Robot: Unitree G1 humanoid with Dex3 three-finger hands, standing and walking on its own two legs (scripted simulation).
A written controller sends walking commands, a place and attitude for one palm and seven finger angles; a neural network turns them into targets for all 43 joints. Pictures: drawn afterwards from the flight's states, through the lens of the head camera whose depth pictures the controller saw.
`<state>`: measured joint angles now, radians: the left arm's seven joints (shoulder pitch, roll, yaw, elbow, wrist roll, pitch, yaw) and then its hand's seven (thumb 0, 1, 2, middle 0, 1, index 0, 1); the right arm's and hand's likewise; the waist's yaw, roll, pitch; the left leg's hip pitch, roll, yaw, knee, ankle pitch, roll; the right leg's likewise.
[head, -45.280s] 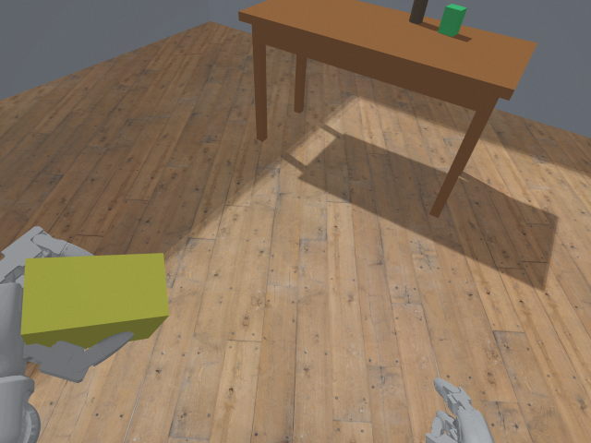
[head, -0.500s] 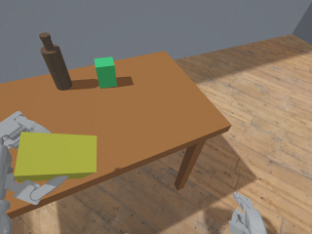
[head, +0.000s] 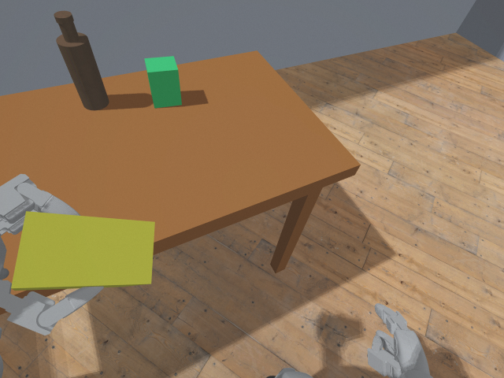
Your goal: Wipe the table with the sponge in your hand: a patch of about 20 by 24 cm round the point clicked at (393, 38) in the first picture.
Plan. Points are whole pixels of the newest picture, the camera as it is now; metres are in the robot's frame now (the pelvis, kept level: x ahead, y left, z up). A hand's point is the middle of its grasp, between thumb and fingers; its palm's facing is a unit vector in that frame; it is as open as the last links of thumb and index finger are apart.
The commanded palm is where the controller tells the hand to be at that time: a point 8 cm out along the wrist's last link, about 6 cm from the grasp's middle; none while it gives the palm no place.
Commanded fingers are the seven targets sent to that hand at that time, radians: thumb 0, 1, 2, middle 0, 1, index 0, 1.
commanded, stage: step back with the hand held close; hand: left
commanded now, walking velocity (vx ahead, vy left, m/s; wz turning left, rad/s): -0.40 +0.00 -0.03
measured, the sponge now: (102, 256) +0.24 +0.18 +0.14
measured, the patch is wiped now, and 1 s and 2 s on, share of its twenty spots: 1.00 1.00 1.00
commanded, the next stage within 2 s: stop stepping back and stand still in 0.22 s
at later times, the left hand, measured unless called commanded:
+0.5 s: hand out of the picture +0.05 +0.17 +0.17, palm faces +0.25 -0.87 -0.43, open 10.1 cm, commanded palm +0.01 +0.23 +0.20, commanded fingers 0.00 0.10 1.30 -1.20 -1.60 -1.20 -1.60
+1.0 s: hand out of the picture -0.08 +0.16 +0.16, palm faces +0.30 -0.88 -0.37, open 10.1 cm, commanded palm -0.12 +0.21 +0.20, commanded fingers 0.00 0.10 1.30 -1.20 -1.60 -1.20 -1.60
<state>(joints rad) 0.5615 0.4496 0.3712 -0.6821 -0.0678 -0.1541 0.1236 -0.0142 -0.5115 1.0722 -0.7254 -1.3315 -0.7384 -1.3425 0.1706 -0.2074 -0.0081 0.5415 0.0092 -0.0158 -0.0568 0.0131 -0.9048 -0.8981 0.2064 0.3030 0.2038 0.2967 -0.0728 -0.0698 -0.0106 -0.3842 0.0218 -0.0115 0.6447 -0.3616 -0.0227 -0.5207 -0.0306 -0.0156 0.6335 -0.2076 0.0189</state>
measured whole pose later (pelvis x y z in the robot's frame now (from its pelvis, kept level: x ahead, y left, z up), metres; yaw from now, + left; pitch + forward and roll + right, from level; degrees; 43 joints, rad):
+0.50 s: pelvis -0.16 -0.05 +0.00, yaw -2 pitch +2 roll +2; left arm 0.59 0.40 0.34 -0.59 -0.07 -0.10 0.11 -0.01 -0.51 1.07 -0.73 -1.33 -0.74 -1.34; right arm 0.21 -0.21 0.00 0.58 0.03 -0.05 -0.04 0.01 -0.91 -0.90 0.21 0.30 0.20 0.30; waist -0.05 -0.05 -0.04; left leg -0.45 0.02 0.03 1.04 -0.43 -0.01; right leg -0.51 -0.03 -0.04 0.60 -0.13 -0.03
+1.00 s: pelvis -0.28 -0.07 +0.00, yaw -1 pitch +0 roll +0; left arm 0.56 0.35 0.31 -0.54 -0.06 -0.11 0.10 -0.01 -0.51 1.07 -0.73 -1.34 -0.74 -1.35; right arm 0.23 -0.20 0.02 0.64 0.02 -0.07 -0.04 0.02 -0.91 -0.90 0.21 0.30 0.20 0.30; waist -0.02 -0.02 -0.03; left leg -0.36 0.04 0.07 0.77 -0.41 0.05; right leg -0.44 -0.01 -0.08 0.62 -0.24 -0.05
